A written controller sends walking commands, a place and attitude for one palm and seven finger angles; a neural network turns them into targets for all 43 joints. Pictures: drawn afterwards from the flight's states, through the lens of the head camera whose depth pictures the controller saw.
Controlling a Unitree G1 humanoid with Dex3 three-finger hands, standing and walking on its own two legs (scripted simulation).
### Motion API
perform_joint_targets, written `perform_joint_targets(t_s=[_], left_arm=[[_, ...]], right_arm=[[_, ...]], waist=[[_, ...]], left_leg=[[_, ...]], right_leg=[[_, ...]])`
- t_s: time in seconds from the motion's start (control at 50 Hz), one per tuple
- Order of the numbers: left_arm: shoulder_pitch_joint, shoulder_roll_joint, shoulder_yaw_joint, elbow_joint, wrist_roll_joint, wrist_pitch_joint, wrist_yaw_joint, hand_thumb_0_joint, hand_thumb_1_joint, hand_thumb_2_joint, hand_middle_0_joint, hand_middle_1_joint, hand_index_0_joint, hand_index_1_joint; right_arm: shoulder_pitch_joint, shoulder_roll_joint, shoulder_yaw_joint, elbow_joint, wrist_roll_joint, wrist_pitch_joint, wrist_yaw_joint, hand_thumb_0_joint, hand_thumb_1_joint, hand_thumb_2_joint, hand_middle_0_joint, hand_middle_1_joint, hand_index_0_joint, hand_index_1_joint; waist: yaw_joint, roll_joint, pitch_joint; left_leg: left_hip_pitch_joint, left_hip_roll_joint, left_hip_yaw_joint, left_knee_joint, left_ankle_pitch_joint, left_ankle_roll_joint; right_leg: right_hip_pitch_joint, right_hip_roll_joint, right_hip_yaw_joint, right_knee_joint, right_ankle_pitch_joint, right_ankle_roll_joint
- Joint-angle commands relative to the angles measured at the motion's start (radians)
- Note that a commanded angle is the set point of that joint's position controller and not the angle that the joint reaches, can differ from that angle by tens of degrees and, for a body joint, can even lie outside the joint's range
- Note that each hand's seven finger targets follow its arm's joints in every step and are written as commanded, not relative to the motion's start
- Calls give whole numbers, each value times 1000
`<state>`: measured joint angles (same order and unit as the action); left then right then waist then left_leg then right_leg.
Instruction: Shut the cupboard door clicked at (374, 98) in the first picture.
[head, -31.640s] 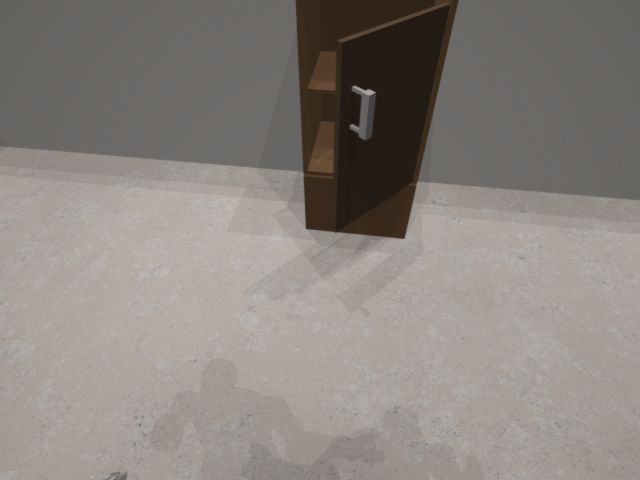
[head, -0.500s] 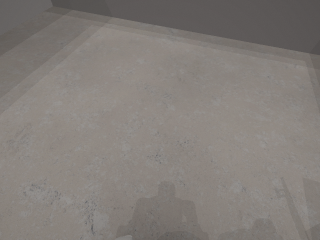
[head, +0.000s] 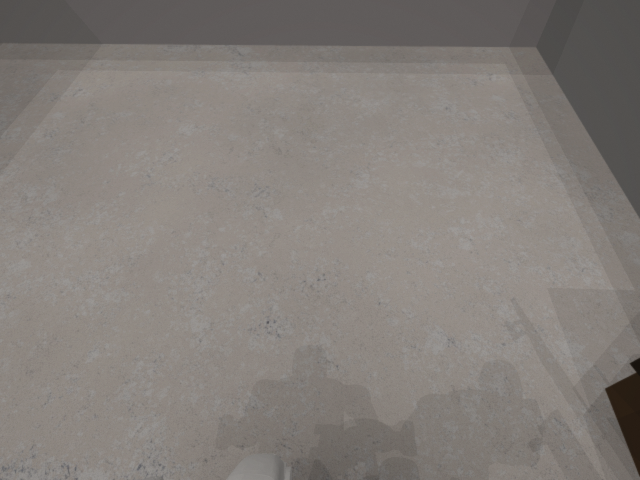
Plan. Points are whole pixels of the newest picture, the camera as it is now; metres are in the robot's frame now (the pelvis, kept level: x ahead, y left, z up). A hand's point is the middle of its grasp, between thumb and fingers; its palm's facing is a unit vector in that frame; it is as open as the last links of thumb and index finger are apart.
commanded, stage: turn to face it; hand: left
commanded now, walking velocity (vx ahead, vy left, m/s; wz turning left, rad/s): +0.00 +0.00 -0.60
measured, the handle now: out of the picture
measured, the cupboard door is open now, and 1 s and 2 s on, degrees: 19 19 19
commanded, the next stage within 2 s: take the last steps up to it in 1.80 s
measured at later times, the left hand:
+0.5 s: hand (216, 423) +0.20 +0.18 -0.15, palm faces -0.33 -0.91 -0.24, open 7.4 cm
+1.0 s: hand (237, 425) +0.21 +0.15 -0.17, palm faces -0.53 -0.82 -0.21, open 7.4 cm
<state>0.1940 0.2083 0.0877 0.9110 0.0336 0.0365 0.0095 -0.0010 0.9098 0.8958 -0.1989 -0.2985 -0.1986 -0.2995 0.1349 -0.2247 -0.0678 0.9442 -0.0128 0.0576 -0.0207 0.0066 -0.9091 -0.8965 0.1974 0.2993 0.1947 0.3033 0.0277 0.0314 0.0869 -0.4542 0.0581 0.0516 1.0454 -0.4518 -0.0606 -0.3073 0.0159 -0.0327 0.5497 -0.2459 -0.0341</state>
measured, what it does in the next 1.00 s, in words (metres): steps on the spot, turning right: left foot, then right foot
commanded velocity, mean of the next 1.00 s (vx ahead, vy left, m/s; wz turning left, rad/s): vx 0.00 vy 0.00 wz -0.60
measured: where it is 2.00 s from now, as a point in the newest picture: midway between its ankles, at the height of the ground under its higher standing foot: outside the picture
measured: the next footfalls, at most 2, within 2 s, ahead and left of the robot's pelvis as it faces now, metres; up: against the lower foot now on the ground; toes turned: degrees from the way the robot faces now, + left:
left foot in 0.14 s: +0.08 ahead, +0.14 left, +0.00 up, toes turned -4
right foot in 0.54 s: +0.00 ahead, -0.11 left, +0.00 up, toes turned -25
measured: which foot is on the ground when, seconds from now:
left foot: up 0.00-0.12, down 0.14-0.54, up 0.56-0.88, down 0.90-1.00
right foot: down 0.00-0.14, up 0.16-0.52, down 0.54-0.90, up 0.92-1.00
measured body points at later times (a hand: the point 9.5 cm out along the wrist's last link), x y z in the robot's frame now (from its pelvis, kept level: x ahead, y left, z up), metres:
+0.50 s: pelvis +0.01 +0.02 +0.00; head +0.06 +0.01 +0.45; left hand +0.22 +0.23 -0.13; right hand -0.04 -0.24 -0.14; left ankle +0.04 +0.14 -0.73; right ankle -0.03 -0.09 -0.71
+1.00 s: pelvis +0.03 +0.02 +0.00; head +0.07 +0.01 +0.45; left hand +0.23 +0.20 -0.15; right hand -0.04 -0.24 -0.13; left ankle +0.10 +0.12 -0.73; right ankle -0.06 -0.07 -0.68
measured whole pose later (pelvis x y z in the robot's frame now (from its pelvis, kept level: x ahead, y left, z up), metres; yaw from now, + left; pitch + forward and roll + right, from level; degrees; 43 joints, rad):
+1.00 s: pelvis +0.03 +0.02 +0.00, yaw -36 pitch +1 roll -1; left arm 0.19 0.25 0.09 0.90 0.03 0.09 -0.02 0.00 0.91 0.90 -0.20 -0.30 -0.20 -0.30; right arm 0.18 -0.20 -0.02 0.86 -0.03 0.01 -0.02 0.00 -0.90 -0.90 0.20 0.30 0.20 0.30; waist 0.02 -0.03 0.08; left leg -0.28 0.07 0.07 0.56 -0.29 -0.01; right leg -0.46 0.05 0.04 0.99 -0.50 0.03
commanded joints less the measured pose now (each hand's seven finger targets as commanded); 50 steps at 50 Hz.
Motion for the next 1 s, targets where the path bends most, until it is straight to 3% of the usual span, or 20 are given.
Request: perform_joint_targets(t_s=[0.0, 0.08, 0.1, 0.12, 0.14, 0.18, 0.24, 0.4, 0.46, 0.48, 0.5, 0.52, 0.54, 0.6, 0.64, 0.78, 0.84, 0.88, 0.9, 0.98], left_arm=[[20, 203, 41, -74, 0, -14, 3, 0, 900, 900, -200, -300, -200, -300], [-26, 205, 43, -87, -10, -3, -3, 0, 900, 900, -200, -300, -200, -300], [-38, 172, 34, -101, -17, 3, -6, 0, 900, 900, -200, -300, -200, -300], [-17, 114, 20, -127, -26, 7, -18, 0, 900, 900, -200, -300, -200, -300], [-54, 126, 14, -154, -17, 1, -23, 0, 900, 900, -200, -300, -200, -300], [-56, 146, 29, -129, -6, 9, -30, 0, 900, 900, -200, -300, -200, -300], [-39, 111, 18, -111, -13, 18, -43, 0, 900, 900, -200, -300, -200, -300], [-113, 85, 4, -138, -14, 20, -50, 0, 900, 900, -200, -300, -200, -300], [-54, 107, 8, -124, -14, 11, -45, 0, 900, 900, -200, -300, -200, -300], [20, 138, 17, -102, -11, 6, -41, 0, 900, 900, -200, -300, -200, -300], [87, 241, 34, -82, -1, -8, -29, 0, 900, 900, -200, -300, -200, -300], [122, 311, 44, -69, -10, -12, -18, 0, 900, 900, -200, -300, -200, -300], [124, 304, 47, -69, -16, -8, -4, 0, 900, 900, -200, -300, -200, -300], [-47, 218, 28, -115, -12, -6, 5, 0, 900, 900, -200, -300, -200, -300], [-68, 208, 24, -121, -9, -11, 2, 0, 900, 900, -200, -300, -200, -300], [-20, 237, 38, -104, -4, -6, -5, 0, 900, 900, -200, -300, -200, -300], [-54, 202, 33, -105, -14, 3, -6, 0, 900, 900, -200, -300, -200, -300], [-17, 106, 14, -141, -27, 9, -22, 0, 900, 900, -200, -300, -200, -300], [-53, 143, 17, -151, -13, 9, -27, 0, 900, 900, -200, -300, -200, -300], [-31, 116, 22, -116, -15, 19, -47, 0, 900, 900, -200, -300, -200, -300]], right_arm=[[4, -51, -1, -102, -1, -31, 0, 0, -900, -900, 200, 300, 200, 300], [101, -73, 3, -92, 5, -50, -10, 0, -900, -900, 200, 300, 200, 300], [140, -120, -2, -85, 1, -61, -14, 0, -900, -900, 200, 300, 200, 300], [146, -223, -19, -97, -16, -68, -17, 0, -900, -900, 200, 300, 200, 300], [171, -258, -25, -115, -17, -63, -21, 0, -900, -900, 200, 300, 200, 300], [113, -214, -9, -117, -25, -73, -25, 0, -900, -900, 200, 300, 200, 300], [84, -178, 1, -125, -20, -74, -30, 0, -900, -900, 200, 300, 200, 300], [163, -209, -22, -75, -21, -63, -15, 0, -900, -900, 200, 300, 200, 300], [134, -219, -28, -77, -16, -57, -9, 0, -900, -900, 200, 300, 200, 300], [112, -220, -30, -87, -10, -55, -5, 0, -900, -900, 200, 300, 200, 300], [107, -157, -20, -111, 1, -51, 2, 0, -900, -900, 200, 300, 200, 300], [55, -113, -3, -157, -2, -42, 1, 0, -900, -900, 200, 300, 200, 300], [29, -132, -2, -162, -2, -27, -10, 0, -900, -900, 200, 300, 200, 300], [55, -130, -7, -116, -3, -28, -8, 0, -900, -900, 200, 300, 200, 300], [77, -112, -5, -102, -5, -26, -1, 0, -900, -900, 200, 300, 200, 300], [60, -92, 0, -125, 5, -38, -4, 0, -900, -900, 200, 300, 200, 300], [150, -112, -2, -98, 8, -54, -13, 0, -900, -900, 200, 300, 200, 300], [186, -270, -25, -112, -17, -66, -21, 0, -900, -900, 200, 300, 200, 300], [188, -272, -24, -118, -22, -65, -24, 0, -900, -900, 200, 300, 200, 300], [71, -189, -4, -143, -25, -66, -25, 0, -900, -900, 200, 300, 200, 300]], waist=[[-2, -155, -122], [-49, -165, -148], [-66, -71, -161], [-60, 214, -153], [-81, 236, -126], [-41, 156, -105], [-25, 129, -118], [-69, 193, -118], [-30, 164, -123], [10, 105, -145], [42, -163, -180], [61, -322, -142], [68, -253, -135], [-19, -216, -102], [-36, -189, -112], [-19, -191, -131], [-68, -159, -148], [-72, 295, -149], [-86, 203, -123], [-25, 144, -102]], left_leg=[[25, -15, -15, -212, 26, -8], [231, -35, -7, -545, 187, 2], [353, 43, -83, -683, 218, 25], [428, 285, -337, -772, 280, 121], [348, 435, -442, -791, 378, 219], [316, 371, -321, -743, 604, 229], [402, 276, -84, -671, 820, 187], [382, 303, 25, -635, 745, 175], [304, 295, 59, -548, 642, 125], [223, 263, 95, -449, 537, 83], [35, 152, 180, -236, 231, 13], [-145, 30, 116, -17, -204, -20], [-159, 48, -6, 96, -172, -12], [-144, 67, -52, 126, 11, -26], [-69, 46, -31, 44, 58, -29], [59, -18, -15, -300, 41, -18], [299, -11, -27, -606, 227, -3], [416, 385, -414, -797, 284, 164], [327, 447, -436, -796, 337, 230], [324, 284, -103, -699, 628, 184]], right_leg=[[110, -233, 317, -199, 276, -158], [35, -181, 328, -110, 270, -89], [-78, -115, 282, -36, 149, -37], [-248, 30, 145, 162, -142, 29], [-256, 24, 62, 385, -362, 55], [-275, -13, 92, 617, -302, 69], [-273, -40, 30, 600, -219, 90], [-88, -28, -59, 253, -186, 63], [74, -16, -72, 22, -51, 36], [203, -38, -46, -96, 75, 18], [370, -243, 200, -201, 277, -47], [341, -417, 420, -212, 582, -162], [274, -420, 423, -211, 525, -207], [176, -285, 294, -206, 348, -166], [125, -241, 252, -202, 331, -144], [112, -223, 373, -166, 317, -154], [-30, -149, 359, -74, 219, -65], [-276, 62, 103, 287, -326, 42], [-264, 21, 92, 482, -368, 50], [-244, -33, 38, 585, -239, 81]])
